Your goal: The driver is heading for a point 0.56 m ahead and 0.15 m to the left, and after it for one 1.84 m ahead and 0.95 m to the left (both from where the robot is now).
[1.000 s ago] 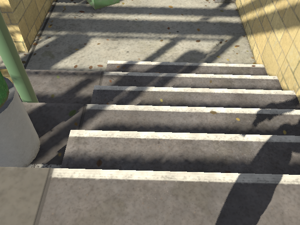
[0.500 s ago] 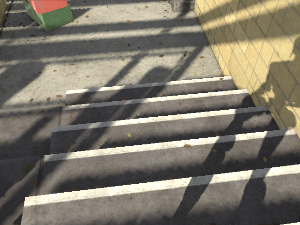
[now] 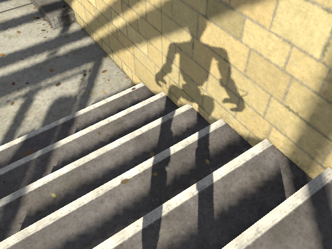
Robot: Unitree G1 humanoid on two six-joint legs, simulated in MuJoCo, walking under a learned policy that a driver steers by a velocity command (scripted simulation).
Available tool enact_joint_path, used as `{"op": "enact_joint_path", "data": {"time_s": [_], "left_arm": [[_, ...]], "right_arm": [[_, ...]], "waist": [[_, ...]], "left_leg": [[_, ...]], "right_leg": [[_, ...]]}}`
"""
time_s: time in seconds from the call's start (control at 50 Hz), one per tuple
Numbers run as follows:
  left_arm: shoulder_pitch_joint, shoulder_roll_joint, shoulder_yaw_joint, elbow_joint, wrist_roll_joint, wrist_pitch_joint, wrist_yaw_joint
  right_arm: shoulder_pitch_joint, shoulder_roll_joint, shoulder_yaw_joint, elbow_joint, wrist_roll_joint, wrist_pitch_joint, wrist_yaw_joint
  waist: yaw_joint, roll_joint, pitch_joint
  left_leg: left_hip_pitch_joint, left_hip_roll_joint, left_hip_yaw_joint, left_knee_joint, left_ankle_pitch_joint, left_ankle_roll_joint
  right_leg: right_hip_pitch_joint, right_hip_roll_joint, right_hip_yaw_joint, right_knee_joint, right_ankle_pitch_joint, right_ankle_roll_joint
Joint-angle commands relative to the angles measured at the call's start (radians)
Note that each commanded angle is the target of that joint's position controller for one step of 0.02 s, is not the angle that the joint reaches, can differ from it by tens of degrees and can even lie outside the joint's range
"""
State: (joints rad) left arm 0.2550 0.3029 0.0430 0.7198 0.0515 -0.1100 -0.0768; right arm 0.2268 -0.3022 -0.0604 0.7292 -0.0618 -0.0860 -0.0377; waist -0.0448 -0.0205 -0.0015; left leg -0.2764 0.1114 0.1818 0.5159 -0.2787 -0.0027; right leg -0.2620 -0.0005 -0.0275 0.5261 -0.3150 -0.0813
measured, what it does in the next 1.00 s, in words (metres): goes down, turning left: left foot, then right foot 0.15 m lower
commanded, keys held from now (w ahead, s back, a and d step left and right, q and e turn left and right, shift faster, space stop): w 0.08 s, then w+q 0.72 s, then q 0.20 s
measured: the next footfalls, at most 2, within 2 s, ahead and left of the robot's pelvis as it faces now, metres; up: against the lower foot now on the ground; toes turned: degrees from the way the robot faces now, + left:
left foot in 0.40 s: +0.23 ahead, +0.10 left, +0.00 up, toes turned +3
right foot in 0.84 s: +0.60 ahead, -0.06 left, -0.15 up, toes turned +13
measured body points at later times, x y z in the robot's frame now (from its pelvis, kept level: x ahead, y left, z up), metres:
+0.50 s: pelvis +0.20 +0.02 -0.04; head +0.21 +0.02 +0.41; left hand +0.29 +0.29 -0.15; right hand +0.26 -0.25 -0.16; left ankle +0.19 +0.10 -0.74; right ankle +0.09 -0.11 -0.63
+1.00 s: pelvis +0.47 +0.01 -0.16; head +0.48 +0.01 +0.29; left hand +0.48 +0.27 -0.28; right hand +0.56 -0.21 -0.29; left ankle +0.37 +0.12 -0.70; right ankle +0.56 -0.07 -0.88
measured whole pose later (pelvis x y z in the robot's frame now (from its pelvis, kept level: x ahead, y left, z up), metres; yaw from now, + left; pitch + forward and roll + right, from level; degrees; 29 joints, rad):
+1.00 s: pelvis +0.47 +0.01 -0.16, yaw +22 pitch +1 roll -1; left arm 0.28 0.21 0.01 0.77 0.07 -0.08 -0.04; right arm 0.43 -0.24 0.02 0.83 -0.07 -0.05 0.05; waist -0.04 0.03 -0.01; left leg -0.71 0.01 -0.07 1.69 -0.44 -0.04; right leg -0.36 -0.04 -0.16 0.55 -0.20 -0.04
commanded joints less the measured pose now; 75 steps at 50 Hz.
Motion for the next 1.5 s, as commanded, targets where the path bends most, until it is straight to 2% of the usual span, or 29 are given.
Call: {"op": "enact_joint_path", "data": {"time_s": [0.02, 0.08, 0.18, 0.2, 0.22, 0.24, 0.36, 0.42, 0.44, 0.46, 0.48, 0.54, 0.64, 0.72, 0.76, 0.82, 0.86, 0.88, 0.94, 0.98, 1.06, 1.1, 1.24, 1.28, 1.32, 1.34, 1.36, 1.4, 1.5], "left_arm": [[0.197, 0.186, 0.069, -0.035, 0.005, -0.049, 0.04], [0.18, 0.069, 0.029, -0.008, -0.018, -0.029, 0.036], [0.137, 0.089, 0.018, -0.033, 0.023, 0.003, 0.035], [0.127, 0.134, 0.042, -0.001, -0.077, 0.024, 0.06], [0.132, 0.131, 0.035, -0.001, -0.084, 0.034, 0.068], [0.203, 0.105, 0.009, 0.009, 0.075, 0.016, 0.038], [0.099, 0.134, 0.004, -0.01, 0.051, 0.006, 0.061], [-0.068, 0.224, 0.018, -0.068, 0.058, 0.008, 0.018], [0.063, -0.022, -0.037, -0.06, 0.091, 0.01, -0.021], [0.113, -0.077, -0.061, -0.073, 0.05, 0.001, -0.026], [-0.004, 0.015, -0.038, -0.137, 0.005, 0.004, -0.018], [0.031, 0.062, -0.045, -0.066, 0.06, 0.041, 0.037], [-0.012, -0.06, -0.101, -0.115, 0.071, 0.053, 0.02], [-0.387, -0.033, -0.102, -0.161, 0.073, 0.056, 0.01], [-0.39, -0.087, -0.117, -0.181, 0.049, 0.06, 0.001], [0.004, 0.006, -0.062, -0.069, 0.034, 0.04, 0.021], [0.451, 0.11, 0.001, 0.055, 0.039, 0.04, 0.03], [0.441, 0.144, 0.017, 0.035, 0.035, 0.037, -0.002], [0.047, 0.024, -0.02, -0.062, 0.016, 0.039, 0.006], [-0.079, -0.075, -0.041, -0.068, 0.018, -0.01, 0.046], [-0.003, 0.052, 0.017, -0.006, 0.012, -0.038, 0.116], [0.006, 0.125, 0.047, -0.007, 0.04, -0.024, 0.112], [-0.048, 0.132, 0.088, -0.044, 0.013, -0.008, 0.139], [-0.04, 0.113, 0.081, -0.03, 0.015, 0.004, 0.128], [-0.061, -0.006, 0.048, -0.155, 0.033, -0.017, 0.124], [-0.205, 0.0, 0.038, -0.162, -0.013, -0.014, 0.11], [-0.235, 0.02, 0.042, -0.173, -0.037, -0.008, 0.112], [-0.12, 0.11, 0.07, -0.116, -0.007, 0.004, 0.134], [-0.042, 0.037, 0.033, -0.072, 0.009, 0.053, 0.099]], "right_arm": [[-0.16, -0.034, 0.024, -0.114, 0.014, -0.025, 0.03], [-0.125, -0.086, 0.004, -0.058, -0.015, -0.018, 0.032], [-0.148, 0.002, 0.032, -0.03, 0.0, -0.009, 0.093], [-0.123, -0.032, 0.01, -0.025, 0.039, 0.031, 0.101], [-0.083, -0.009, 0.018, -0.019, 0.043, 0.051, 0.103], [-0.041, 0.022, 0.041, -0.023, -0.019, 0.004, 0.135], [0.005, -0.05, 0.008, -0.025, -0.006, -0.029, 0.101], [0.566, -0.108, -0.04, 0.153, -0.003, -0.06, 0.102], [0.601, -0.165, -0.032, 0.163, -0.014, -0.07, 0.093], [0.567, -0.218, -0.033, 0.134, -0.008, -0.081, 0.103], [0.38, -0.174, -0.02, 0.095, 0.009, -0.104, 0.108], [0.04, 0.056, 0.076, 0.033, -0.03, -0.069, 0.1], [0.106, -0.059, 0.066, 0.059, -0.026, -0.078, 0.078], [0.561, 0.046, 0.072, 0.181, 0.048, -0.079, 0.019], [0.474, -0.047, 0.062, 0.172, 0.026, -0.04, 0.077], [0.331, -0.09, 0.061, 0.102, 0.025, -0.021, 0.115], [0.306, -0.02, 0.079, 0.114, 0.02, -0.018, 0.147], [0.608, 0.128, 0.1, 0.135, 0.029, -0.023, 0.13], [0.258, 0.011, 0.072, 0.0, 0.011, 0.006, 0.083], [0.234, 0.083, 0.092, 0.015, -0.021, 0.025, 0.066], [0.229, 0.076, 0.078, 0.032, -0.024, 0.04, 0.133], [0.183, 0.068, 0.069, -0.01, -0.023, 0.044, 0.129], [-0.001, -0.014, 0.007, -0.086, 0.006, 0.036, 0.097], [0.028, -0.06, -0.03, -0.081, 0.039, 0.01, 0.094], [0.247, -0.251, -0.081, -0.088, 0.02, -0.017, 0.063], [0.327, -0.21, -0.087, -0.028, -0.028, -0.043, 0.069], [0.32, -0.178, -0.087, -0.008, -0.015, -0.05, 0.076], [0.147, -0.103, -0.061, -0.039, 0.049, -0.032, 0.089], [0.023, -0.104, -0.047, -0.102, 0.011, 0.005, 0.091]], "waist": [[0.166, -0.133, 0.03], [0.117, -0.076, 0.028], [0.089, -0.056, 0.039], [0.047, -0.013, 0.047], [0.042, -0.065, 0.011], [0.064, -0.121, 0.015], [0.028, -0.051, 0.021], [-0.245, 0.116, -0.034], [-0.132, 0.285, -0.157], [-0.078, 0.132, -0.13], [-0.061, 0.123, 0.06], [0.094, -0.03, 0.043], [0.088, 0.024, -0.005], [-0.25, 0.053, 0.073], [-0.169, 0.085, 0.072], [0.079, 0.039, 0.097], [0.239, -0.077, -0.119], [0.064, -0.27, -0.507], [0.06, 0.0, -0.161], [-0.04, -0.003, -0.016], [0.002, -0.03, -0.006], [0.001, -0.06, -0.043], [0.078, -0.058, -0.019], [0.049, -0.014, -0.059], [-0.003, 0.24, -0.33], [-0.088, 0.076, -0.16], [-0.082, 0.096, -0.096], [0.033, 0.112, -0.082], [0.088, 0.074, -0.095]], "left_leg": [[-0.553, -0.074, -0.235, 0.284, -0.244, 0.013], [-0.583, -0.039, -0.233, 0.423, -0.104, 0.02], [-0.365, -0.067, -0.145, 0.292, 0.207, 0.026], [-0.238, -0.1, -0.081, 0.318, 0.278, 0.009], [-0.175, -0.119, -0.07, 0.326, 0.273, 0.009], [-0.207, -0.073, -0.17, 0.442, 0.32, 0.028], [-0.239, -0.112, -0.108, 0.389, 0.095, 0.073], [0.431, -0.261, -0.053, 0.252, 0.143, 0.148], [0.594, -0.041, -0.455, 0.129, 0.431, 0.348], [0.523, 0.132, -0.776, 0.022, 0.734, 0.469], [0.324, 0.245, -0.992, -0.05, 0.326, 0.499], [-0.17, 0.102, -0.797, -0.091, -0.039, 0.423], [-0.646, -0.156, -0.387, 0.012, -0.048, 0.281], [0.287, -0.116, -0.611, 0.367, -0.198, 0.266], [-0.242, -0.15, -0.59, 0.27, -0.255, 0.28], [-0.539, -0.208, -0.588, 0.464, -0.341, 0.211], [-0.539, -0.26, -0.464, 0.996, -0.097, 0.043], [-0.633, -0.261, -0.358, 1.479, -0.565, -0.012], [-0.824, -0.105, -0.322, 1.465, -0.213, -0.055], [-0.457, 0.028, -0.296, 0.994, -0.022, -0.048], [-0.286, 0.009, -0.151, 0.466, 0.13, -0.069], [-0.239, -0.007, -0.171, 0.488, 0.118, -0.047], [-0.198, -0.068, -0.107, 0.144, 0.068, 0.048], [0.064, -0.133, -0.088, -0.02, 0.306, 0.135], [0.605, 0.236, -0.716, -0.118, 0.748, 0.521], [0.564, 0.249, -0.717, -0.134, 0.742, 0.461], [0.506, 0.227, -0.64, -0.128, 0.748, 0.418], [0.25, 0.189, -0.519, -0.148, 0.779, 0.372], [-0.053, 0.075, -0.429, -0.19, 0.61, 0.326]], "right_leg": [[0.376, -0.349, 0.658, -0.363, -0.181, -0.307], [0.364, -0.264, 0.458, -0.338, -0.034, -0.202], [0.151, -0.193, 0.19, -0.381, 0.26, -0.167], [0.09, -0.133, 0.089, -0.298, 0.607, -0.097], [0.071, -0.127, 0.038, -0.254, 0.705, -0.073], [0.057, -0.219, 0.124, -0.275, 0.561, -0.158], [0.236, -0.231, 0.042, -0.094, 0.841, -0.093], [-0.3, -0.006, -0.069, 0.756, 0.653, -0.043], [-0.532, 0.133, -0.008, 1.115, -0.332, 0.026], [-0.602, 0.105, 0.215, 1.15, -0.33, 0.044], [-0.795, 0.059, 0.282, 1.148, -0.239, 0.08], [-0.639, -0.063, 0.263, 0.937, 0.036, 0.1], [-0.019, -0.049, -0.031, 0.634, 0.297, 0.141], [-0.832, -0.083, 0.143, -0.059, 0.578, 0.155], [-0.217, -0.008, -0.003, -0.116, 0.734, 0.123], [0.359, -0.02, -0.047, -0.105, 0.792, 0.081], [0.785, -0.267, 0.11, -0.066, 1.043, -0.133], [1.063, -0.561, 0.271, 0.241, 1.553, -0.409], [0.343, -0.524, 0.393, -0.105, 0.477, -0.295], [-0.125, -0.381, 0.123, -0.244, 0.637, -0.23], [-0.143, -0.278, -0.067, -0.273, 0.502, -0.17], [-0.095, -0.37, -0.021, -0.265, 0.572, -0.198], [0.147, -0.412, -0.074, -0.211, 0.192, -0.087], [0.054, -0.352, -0.133, -0.082, 0.111, -0.01], [-0.376, -0.036, -0.136, 0.446, -0.482, 0.151], [-0.572, -0.012, 0.042, 0.492, -0.465, 0.141], [-0.63, -0.036, 0.076, 0.575, -0.434, 0.141], [-0.486, -0.078, 0.102, 0.669, -0.334, 0.144], [-0.269, -0.026, 0.074, 0.675, -0.015, 0.165]]}}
